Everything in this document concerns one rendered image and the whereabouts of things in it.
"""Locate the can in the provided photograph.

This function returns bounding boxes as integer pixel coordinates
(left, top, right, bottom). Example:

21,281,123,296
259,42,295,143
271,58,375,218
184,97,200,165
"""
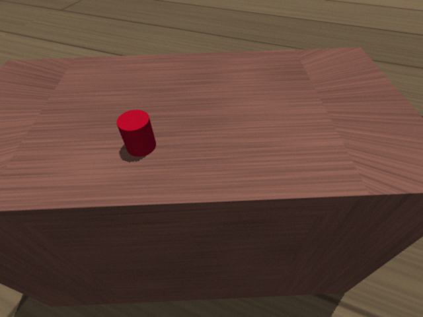
116,110,156,157

